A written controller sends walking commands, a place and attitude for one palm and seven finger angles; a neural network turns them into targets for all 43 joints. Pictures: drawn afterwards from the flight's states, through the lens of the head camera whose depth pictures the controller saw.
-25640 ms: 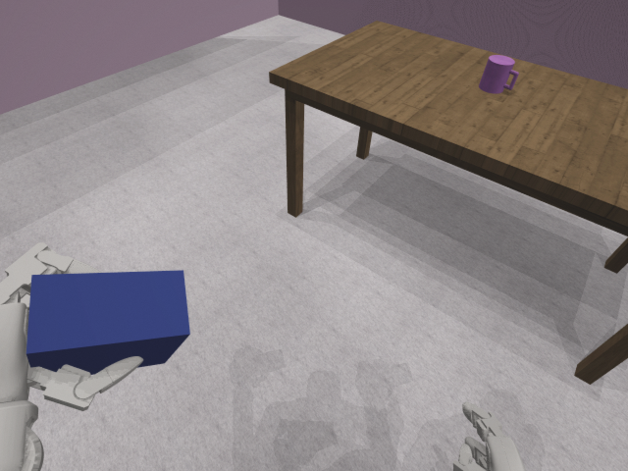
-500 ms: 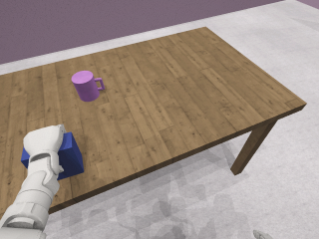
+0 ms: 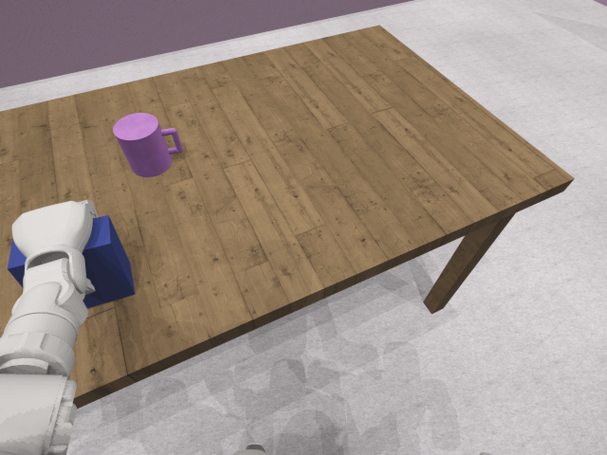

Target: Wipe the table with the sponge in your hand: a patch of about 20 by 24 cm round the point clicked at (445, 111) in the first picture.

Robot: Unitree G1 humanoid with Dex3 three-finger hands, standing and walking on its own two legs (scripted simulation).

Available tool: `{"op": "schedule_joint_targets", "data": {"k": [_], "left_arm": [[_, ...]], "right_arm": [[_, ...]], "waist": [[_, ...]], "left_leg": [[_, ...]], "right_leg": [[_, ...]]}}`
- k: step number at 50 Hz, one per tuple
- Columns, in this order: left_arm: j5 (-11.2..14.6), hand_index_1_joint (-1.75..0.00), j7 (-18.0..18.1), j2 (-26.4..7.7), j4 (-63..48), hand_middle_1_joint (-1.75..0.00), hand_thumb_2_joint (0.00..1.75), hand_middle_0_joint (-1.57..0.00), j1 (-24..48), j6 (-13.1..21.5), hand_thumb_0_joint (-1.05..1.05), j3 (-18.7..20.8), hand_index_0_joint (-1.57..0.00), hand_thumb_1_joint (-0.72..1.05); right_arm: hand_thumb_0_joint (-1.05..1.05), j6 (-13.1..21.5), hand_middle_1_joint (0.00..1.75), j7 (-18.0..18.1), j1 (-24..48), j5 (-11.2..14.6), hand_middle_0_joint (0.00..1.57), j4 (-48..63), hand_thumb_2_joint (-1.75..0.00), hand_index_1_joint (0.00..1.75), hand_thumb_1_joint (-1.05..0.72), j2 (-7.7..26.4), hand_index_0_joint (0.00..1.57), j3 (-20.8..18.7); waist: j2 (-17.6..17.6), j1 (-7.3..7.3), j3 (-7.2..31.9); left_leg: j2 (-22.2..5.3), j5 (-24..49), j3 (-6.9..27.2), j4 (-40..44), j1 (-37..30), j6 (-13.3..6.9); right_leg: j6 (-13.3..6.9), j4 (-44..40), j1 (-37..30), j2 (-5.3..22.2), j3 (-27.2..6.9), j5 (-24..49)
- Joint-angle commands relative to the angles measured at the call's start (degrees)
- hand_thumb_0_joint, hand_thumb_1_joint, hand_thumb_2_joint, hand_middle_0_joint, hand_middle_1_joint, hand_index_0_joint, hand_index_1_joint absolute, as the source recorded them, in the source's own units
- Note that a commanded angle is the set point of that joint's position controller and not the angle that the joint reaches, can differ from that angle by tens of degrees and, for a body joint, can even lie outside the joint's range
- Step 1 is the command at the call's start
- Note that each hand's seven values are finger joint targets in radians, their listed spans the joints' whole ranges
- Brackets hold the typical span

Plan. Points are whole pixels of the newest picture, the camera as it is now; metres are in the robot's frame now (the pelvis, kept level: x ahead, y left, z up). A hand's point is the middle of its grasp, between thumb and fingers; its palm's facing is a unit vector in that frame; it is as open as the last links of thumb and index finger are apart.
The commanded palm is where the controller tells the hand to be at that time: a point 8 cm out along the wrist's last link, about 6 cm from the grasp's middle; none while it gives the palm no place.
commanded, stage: wipe forward along the first lane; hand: left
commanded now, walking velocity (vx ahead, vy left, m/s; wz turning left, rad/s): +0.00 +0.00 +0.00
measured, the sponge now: (83, 275) +0.37 +0.35 -0.03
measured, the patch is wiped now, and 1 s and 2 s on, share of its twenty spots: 0.30 0.45 0.65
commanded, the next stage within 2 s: slide across to the middle lane in 0.46 s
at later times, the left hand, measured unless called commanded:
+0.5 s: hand (65, 226) +0.42 +0.38 +0.02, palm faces -0.13 +0.00 -0.99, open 10.3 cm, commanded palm +0.42 +0.36 +0.05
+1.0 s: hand (89, 206) +0.46 +0.35 +0.03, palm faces -0.13 +0.01 -0.99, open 10.3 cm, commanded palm +0.45 +0.31 +0.08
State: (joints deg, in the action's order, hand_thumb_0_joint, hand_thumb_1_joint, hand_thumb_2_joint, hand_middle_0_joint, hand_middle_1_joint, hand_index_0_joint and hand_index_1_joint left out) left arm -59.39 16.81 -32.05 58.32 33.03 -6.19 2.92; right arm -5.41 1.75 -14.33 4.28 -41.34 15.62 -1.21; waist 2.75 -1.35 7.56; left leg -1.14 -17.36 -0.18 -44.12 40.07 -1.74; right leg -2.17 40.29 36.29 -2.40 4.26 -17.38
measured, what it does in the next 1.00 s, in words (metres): stands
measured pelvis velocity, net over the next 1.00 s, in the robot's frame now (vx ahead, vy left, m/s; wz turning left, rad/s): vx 0.03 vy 0.03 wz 0.01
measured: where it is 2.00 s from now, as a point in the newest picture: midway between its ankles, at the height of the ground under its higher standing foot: outside the picture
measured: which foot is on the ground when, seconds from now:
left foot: down 0.00-1.00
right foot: down 0.00-1.00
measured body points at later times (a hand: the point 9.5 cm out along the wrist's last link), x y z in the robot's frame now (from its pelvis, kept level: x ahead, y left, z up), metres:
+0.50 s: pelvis +0.01 +0.02 +0.00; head +0.09 +0.04 +0.44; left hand +0.43 +0.38 +0.07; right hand +0.07 -0.25 -0.13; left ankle +0.04 +0.10 -0.71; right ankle +0.02 -0.10 -0.71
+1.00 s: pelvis +0.03 +0.03 +0.00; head +0.11 +0.04 +0.45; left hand +0.46 +0.35 +0.08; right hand +0.09 -0.24 -0.12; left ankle +0.04 +0.10 -0.71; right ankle +0.02 -0.10 -0.71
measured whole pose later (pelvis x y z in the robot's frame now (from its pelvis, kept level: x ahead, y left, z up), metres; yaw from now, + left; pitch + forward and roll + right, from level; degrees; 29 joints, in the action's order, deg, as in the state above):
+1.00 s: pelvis +0.03 +0.03 +0.00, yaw +0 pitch +16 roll -4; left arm -58.9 15.5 -31.4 63.3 44.5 -10.7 -3.9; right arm -5.4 0.3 -16.0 3.2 -43.7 13.9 -1.5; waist 2.3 -2.9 7.8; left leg 0.3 -19.2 -0.1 -43.2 40.4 -3.5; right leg -0.2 37.0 35.2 -1.2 4.1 -18.1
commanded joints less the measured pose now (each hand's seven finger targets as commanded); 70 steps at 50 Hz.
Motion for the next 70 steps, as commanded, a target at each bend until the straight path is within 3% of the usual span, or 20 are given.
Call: {"op": "schedule_joint_targets", "data": {"k": [1, 3, 7, 8, 12, 13, 14, 18, 22, 23, 25, 28, 31, 40, 43, 49, 55, 62, 64, 70], "left_arm": [[-2.4, -1.6, 0.8, -15.9, -1.0, -1.6, 1.3, -1.2, 14.9, -1.9, 0.0, 1.3, -1.2, 0.1], [-2.9, -1.6, 0.8, -18.0, -0.7, -1.6, 1.3, -1.2, 16.4, -1.5, 0.0, 3.0, -1.2, 0.1], [-3.1, -1.6, 0.3, -16.3, 0.5, -1.6, 1.3, -1.2, 18.8, -1.5, 0.0, 0.4, -1.2, 0.1], [-2.7, -1.6, 0.3, -18.1, 0.9, -1.6, 1.3, -1.2, 18.1, -1.2, 0.0, 2.8, -1.2, 0.1], [-2.7, -1.6, -0.3, -16.6, 1.7, -1.6, 1.3, -1.2, 19.4, -1.1, 0.0, 0.5, -1.2, 0.1], [-2.7, -1.6, -0.2, -19.5, 2.0, -1.6, 1.3, -1.2, 19.2, -0.8, 0.0, 3.5, -1.2, 0.1], [-2.9, -1.6, -0.4, -17.4, 1.5, -1.6, 1.3, -1.2, 20.2, -0.7, 0.0, 0.9, -1.2, 0.1], [-3.3, -1.6, -0.1, -18.9, 2.5, -1.6, 1.3, -1.2, 19.8, -0.3, 0.0, 3.2, -1.2, 0.1], [-3.5, -1.6, -0.1, -16.2, 2.8, -1.6, 1.3, -1.2, 21.4, -0.4, 0.0, 0.2, -1.2, 0.1], [-3.4, -1.6, 0.2, -19.6, 3.2, -1.6, 1.3, -1.2, 21.1, -0.2, 0.0, 3.8, -1.2, 0.1], [-3.6, -1.6, 0.0, -17.3, 3.5, -1.6, 1.3, -1.2, 23.1, -0.4, 0.0, 0.6, -1.2, 0.1], [-4.3, -1.6, 0.0, -19.7, 4.4, -1.6, 1.3, -1.2, 24.7, -0.7, 0.0, 2.2, -1.2, 0.1], [-3.4, -1.6, -0.5, -14.3, 1.7, -1.6, 1.3, -1.2, 25.2, -0.8, 0.0, -2.0, -1.2, 0.1], [0.5, -1.6, -0.8, -7.7, -2.7, -1.6, 1.3, -1.2, 32.7, -1.4, 0.0, -6.5, -1.2, 0.1], [0.9, -1.6, -0.7, -9.5, -3.5, -1.6, 1.3, -1.2, 32.2, -1.9, 0.0, -3.7, -1.2, 0.1], [0.5, -1.6, -0.4, -4.6, -3.4, -1.6, 1.3, -1.2, 31.3, -3.5, 0.0, -6.3, -1.2, 0.1], [-0.4, -1.6, 0.9, -7.2, -1.3, -1.6, 1.3, -1.2, 30.7, -5.9, 0.0, -4.2, -1.2, 0.1], [-0.3, -1.6, 1.2, -5.3, -1.5, -1.6, 1.3, -1.2, 28.3, -7.0, 0.0, -4.9, -1.2, 0.1], [0.3, -1.6, 1.1, -3.4, -2.9, -1.6, 1.3, -1.2, 28.6, -6.7, 0.0, -6.0, -1.2, 0.1], [0.7, -1.6, 0.6, -3.0, -2.7, -1.6, 1.3, -1.2, 20.6, -7.5, 0.0, -5.4, -1.2, 0.1]], "right_arm": [[0.0, 1.6, 0.3, 0.3, -1.5, -0.2, 0.2, 5.4, -0.9, 0.3, -0.9, 9.4, 0.2, -2.8], [0.0, 1.6, 0.3, 0.2, -1.9, -0.3, 0.2, 5.0, -0.9, 0.3, -0.9, 9.6, 0.2, -2.8], [0.0, 1.6, 0.3, 0.0, -3.1, -0.4, 0.2, 5.1, -0.9, 0.3, -0.9, 9.5, 0.2, -2.8], [0.0, 1.5, 0.3, 0.0, -3.3, -0.5, 0.2, 4.7, -0.9, 0.3, -0.9, 9.7, 0.2, -2.9], [0.0, 1.3, 0.3, -0.1, -4.3, -0.5, 0.2, 4.9, -0.9, 0.3, -0.9, 9.7, 0.2, -2.9], [0.0, 1.3, 0.3, -0.1, -4.4, -0.6, 0.2, 4.3, -0.9, 0.3, -0.9, 10.1, 0.2, -3.0], [0.0, 1.2, 0.3, -0.2, -4.8, -0.7, 0.2, 4.7, -0.9, 0.3, -0.9, 9.9, 0.2, -2.8], [0.0, 1.0, 0.3, -0.5, -5.6, -1.1, 0.2, 4.1, -0.9, 0.3, -0.9, 10.3, 0.2, -3.3], [0.0, 0.6, 0.3, -0.9, -6.1, -1.2, 0.2, 4.1, -0.9, 0.3, -0.9, 10.2, 0.2, -3.3], [0.0, 0.6, 0.3, -0.9, -6.3, -1.3, 0.2, 3.5, -0.9, 0.3, -0.9, 10.5, 0.2, -3.4], [0.0, 0.5, 0.3, -1.0, -6.7, -1.3, 0.2, 3.8, -0.9, 0.3, -0.9, 10.4, 0.2, -3.3], [0.0, 0.5, 0.3, -0.9, -7.0, -1.4, 0.2, 3.4, -0.9, 0.3, -0.9, 10.7, 0.2, -3.2], [0.0, 0.6, 0.3, -1.2, -7.1, -1.4, 0.2, 3.9, -0.9, 0.3, -0.9, 9.9, 0.2, -3.4], [0.0, 1.6, 0.3, -0.7, -6.2, -1.0, 0.2, 2.4, -0.9, 0.3, -0.9, 9.0, 0.2, -3.4], [0.0, 1.7, 0.3, -0.6, -5.9, -1.0, 0.2, 1.8, -0.9, 0.3, -0.9, 9.1, 0.2, -3.5], [0.0, 1.2, 0.3, -1.3, -5.6, -1.4, 0.2, 1.4, -0.9, 0.3, -0.9, 8.5, 0.2, -3.7], [0.0, 0.3, 0.3, -1.8, -4.6, -1.4, 0.2, 1.7, -0.9, 0.3, -0.9, 8.5, 0.2, -3.2], [0.0, -0.2, 0.3, -2.2, -4.3, -1.4, 0.2, 1.8, -0.9, 0.3, -0.9, 8.4, 0.2, -3.3], [0.0, -0.1, 0.3, -2.3, -4.3, -1.5, 0.2, 1.5, -0.9, 0.3, -0.9, 8.2, 0.2, -3.6], [0.0, -0.7, 0.3, -2.4, -3.1, -1.1, 0.2, 2.1, -0.9, 0.3, -0.9, 8.1, 0.2, -3.5]], "waist": [[-3.3, -1.71, 10.5], [-1.4, -1.18, 11.6], [-1.0, -2.24, 12.5], [-0.8, -1.39, 13.6], [-1.7, -2.59, 13.6], [-0.9, -1.66, 14.5], [0.4, -2.34, 14.7], [-0.5, -1.87, 15.1], [-0.7, -3.05, 14.7], [0.1, -2.03, 15.0], [-0.8, -3.52, 14.7], [0.5, -3.19, 14.7], [2.0, -3.71, 17.3], [3.9, -5.52, 17.1], [3.2, -4.3, 19.1], [4.1, -3.84, 18.8], [2.4, -2.92, 18.8], [-1.2, -3.25, 20.7], [0.9, -3.49, 20.9], [-1.3, -2.03, 19.8]], "left_leg": [[1.7, 0.9, 1.9, 5.6, -6.4, -2.0], [1.5, 1.9, 2.3, 5.6, -6.9, -1.9], [1.4, 2.0, 2.4, 5.2, -7.4, -1.9], [1.1, 3.5, 2.8, 5.2, -8.0, -1.9], [1.1, 3.9, 2.8, 4.8, -8.1, -1.9], [0.9, 5.5, 3.2, 4.7, -8.5, -1.8], [1.0, 5.7, 3.2, 4.6, -9.0, -1.7], [0.5, 8.0, 3.8, 4.1, -9.8, -1.6], [0.4, 7.6, 4.0, 3.9, -10.2, -1.4], [0.2, 9.0, 4.3, 3.8, -10.3, -1.3], [0.4, 8.1, 4.0, 3.6, -10.0, -1.5], [0.1, 7.7, 4.9, 4.0, -10.2, -1.2], [-0.1, 9.2, 5.0, 3.9, -13.9, -1.0], [-0.9, 10.1, 6.8, 5.9, -19.8, -0.1], [-1.3, 12.7, 7.6, 6.8, -22.0, 0.4], [-1.4, 19.3, 7.6, 6.8, -25.0, 1.3], [-0.5, 20.9, 5.2, 7.4, -21.9, 0.6], [0.3, 24.1, 2.9, 6.4, -20.1, -0.5], [0.1, 26.8, 2.8, 5.9, -21.7, -0.5], [0.9, 25.2, 1.7, 6.7, -19.4, -1.0]], "right_leg": [[-0.3, -8.1, -4.6, 0.2, -3.9, 2.3], [-0.7, -7.5, -4.0, 0.0, -3.9, 2.7], [-0.6, -7.0, -2.6, -0.1, -3.2, 2.6], [-0.9, -6.8, -3.0, -0.2, -3.3, 3.7], [-0.6, -6.8, -2.2, -0.4, -3.0, 4.0], [-0.9, -6.3, -2.3, -0.5, -3.0, 4.9], [-0.9, -5.8, -1.4, -0.6, -2.6, 4.7], [-1.2, -5.4, -0.3, -0.8, -2.3, 5.8], [-1.0, -5.3, 1.5, -0.9, -1.8, 4.9], [-1.3, -4.9, 1.3, -1.0, -1.9, 5.7], [-0.9, -5.1, 2.0, -1.0, -1.7, 5.1], [-1.3, -4.8, 3.1, -0.9, -1.7, 4.3], [-1.1, -5.1, 3.2, -1.1, -1.5, 4.6], [-0.8, -6.4, 4.0, -1.0, -1.0, 5.3], [-1.1, -6.6, 1.9, -1.0, -1.0, 6.5], [-1.3, -7.1, 1.2, -1.3, -0.5, 8.9], [-1.1, -7.9, -4.5, -0.9, -1.1, 12.8], [-0.5, -8.1, -10.8, -0.3, -2.4, 22.4], [-0.5, -8.1, -10.6, -0.2, -2.5, 24.4], [-0.5, -8.6, -14.8, 0.2, -2.9, 27.3]]}}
